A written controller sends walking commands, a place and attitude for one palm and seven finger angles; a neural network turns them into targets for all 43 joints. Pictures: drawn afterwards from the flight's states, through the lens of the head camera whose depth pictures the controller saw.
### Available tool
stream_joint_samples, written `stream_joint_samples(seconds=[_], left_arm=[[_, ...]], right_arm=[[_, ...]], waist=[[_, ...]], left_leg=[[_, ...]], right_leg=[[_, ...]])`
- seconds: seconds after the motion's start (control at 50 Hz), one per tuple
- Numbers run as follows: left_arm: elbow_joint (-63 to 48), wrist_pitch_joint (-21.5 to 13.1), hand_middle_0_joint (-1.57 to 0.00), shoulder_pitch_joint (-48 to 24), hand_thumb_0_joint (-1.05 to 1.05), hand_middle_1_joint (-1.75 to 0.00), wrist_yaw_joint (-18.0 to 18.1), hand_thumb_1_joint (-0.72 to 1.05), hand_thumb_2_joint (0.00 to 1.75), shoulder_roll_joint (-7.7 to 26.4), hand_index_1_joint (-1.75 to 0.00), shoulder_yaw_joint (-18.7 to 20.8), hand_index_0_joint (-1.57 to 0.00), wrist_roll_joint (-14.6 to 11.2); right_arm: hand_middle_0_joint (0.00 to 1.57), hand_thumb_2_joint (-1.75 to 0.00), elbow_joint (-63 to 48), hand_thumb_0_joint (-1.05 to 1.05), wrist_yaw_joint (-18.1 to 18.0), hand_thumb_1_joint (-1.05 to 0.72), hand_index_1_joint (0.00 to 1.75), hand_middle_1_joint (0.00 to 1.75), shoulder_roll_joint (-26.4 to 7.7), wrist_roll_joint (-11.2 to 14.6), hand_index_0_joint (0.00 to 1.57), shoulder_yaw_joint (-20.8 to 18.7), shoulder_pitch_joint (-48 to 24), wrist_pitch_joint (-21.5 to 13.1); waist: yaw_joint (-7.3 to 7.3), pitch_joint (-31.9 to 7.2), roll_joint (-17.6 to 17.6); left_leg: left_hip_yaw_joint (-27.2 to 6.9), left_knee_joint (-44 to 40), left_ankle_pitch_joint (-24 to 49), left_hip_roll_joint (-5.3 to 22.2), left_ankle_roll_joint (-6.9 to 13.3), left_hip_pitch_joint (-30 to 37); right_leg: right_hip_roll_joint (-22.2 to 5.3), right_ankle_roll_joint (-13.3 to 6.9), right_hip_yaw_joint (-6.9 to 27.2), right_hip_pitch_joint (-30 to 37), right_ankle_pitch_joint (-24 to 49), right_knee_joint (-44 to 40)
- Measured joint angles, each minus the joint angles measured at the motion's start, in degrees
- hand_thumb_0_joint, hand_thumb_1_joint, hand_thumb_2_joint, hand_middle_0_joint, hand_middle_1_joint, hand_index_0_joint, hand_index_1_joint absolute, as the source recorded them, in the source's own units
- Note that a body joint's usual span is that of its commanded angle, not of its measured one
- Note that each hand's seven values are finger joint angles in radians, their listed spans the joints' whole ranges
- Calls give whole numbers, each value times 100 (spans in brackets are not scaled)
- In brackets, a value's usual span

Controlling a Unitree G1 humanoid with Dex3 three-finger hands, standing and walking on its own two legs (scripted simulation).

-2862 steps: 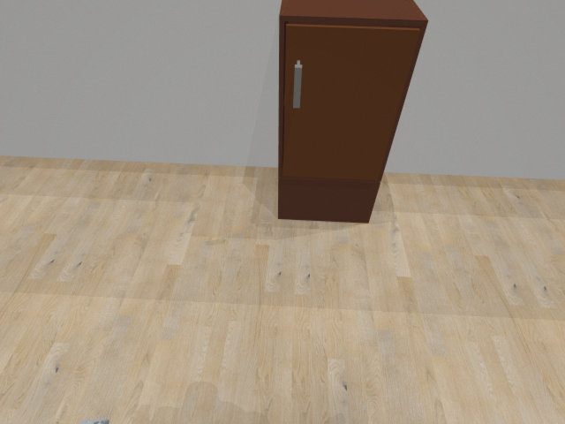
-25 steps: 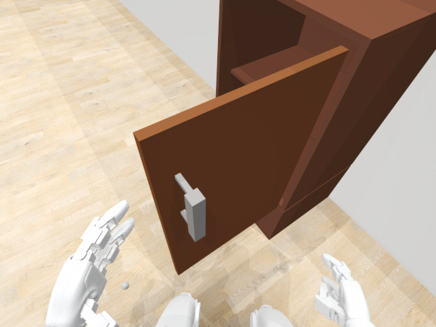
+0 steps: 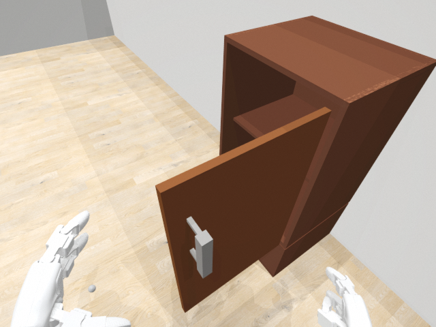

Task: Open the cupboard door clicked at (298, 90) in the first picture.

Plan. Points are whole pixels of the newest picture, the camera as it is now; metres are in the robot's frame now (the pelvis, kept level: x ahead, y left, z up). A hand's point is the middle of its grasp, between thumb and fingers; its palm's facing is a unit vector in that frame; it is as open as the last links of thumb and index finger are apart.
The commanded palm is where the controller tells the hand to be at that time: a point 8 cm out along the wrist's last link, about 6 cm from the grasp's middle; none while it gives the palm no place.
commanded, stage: draw the hand back to the body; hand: left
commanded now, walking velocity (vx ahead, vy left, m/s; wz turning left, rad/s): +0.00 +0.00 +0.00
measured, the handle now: (198, 247) +0.28 +0.07 +0.00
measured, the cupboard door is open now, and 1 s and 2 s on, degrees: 90 90 90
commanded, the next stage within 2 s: step back with the hand held close in 0.92 s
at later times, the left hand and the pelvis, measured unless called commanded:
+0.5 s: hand (47, 216) +0.21 +0.24 +0.19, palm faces +0.42 -0.81 -0.40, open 9.5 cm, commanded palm +0.16 +0.28 +0.22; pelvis +0.02 -0.02 +0.04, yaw +0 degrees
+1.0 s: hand (56, 211) +0.21 +0.23 +0.20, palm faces +0.44 -0.80 -0.40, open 7.4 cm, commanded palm +0.16 +0.26 +0.22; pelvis +0.02 -0.04 +0.05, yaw +0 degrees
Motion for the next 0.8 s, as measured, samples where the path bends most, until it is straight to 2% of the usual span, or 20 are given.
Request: stream_joint_samples(seconds=[0.08,0.18,0.38,0.6,0.8], left_arm=[[28,261,-16,-84,-1,-30,373,-18,43,30,-30,21,-17,180],[145,325,-17,-446,0,-30,525,-2,50,53,-30,191,-18,250],[236,186,-18,-958,0,-30,427,33,65,172,-30,752,-19,172],[319,-74,-20,-1493,1,-30,387,70,81,300,-30,1362,-21,69],[467,-104,-20,-1378,1,-30,300,87,88,142,-30,1211,-21,66]], right_arm=[[20,-90,133,1,-57,-90,30,30,2,-42,20,101,-15,-33],[20,-90,418,1,-39,-90,30,30,-16,-82,20,206,-84,-173],[20,-90,868,1,63,-90,30,30,-31,-147,20,161,-314,-332],[20,-90,1156,1,110,-90,30,30,-134,-182,20,-8,-507,-376],[20,-90,1288,1,118,-90,30,30,-130,-204,20,-97,-517,-311]], waist=[[83,130,28],[170,312,37],[227,597,-4],[278,818,14],[252,919,26]], left_leg=[[32,-492,179,-53,17,507],[43,-1020,369,-109,14,1073],[95,-1944,705,-97,-52,1995],[104,-2543,973,-33,-149,2490],[109,-2787,1094,41,-221,2659]], right_leg=[[-48,17,30,492,161,-460],[-97,19,40,1036,321,-937],[-78,-35,98,1890,633,-1771],[-7,-127,112,2330,866,-2285],[69,-201,120,2472,975,-2492]])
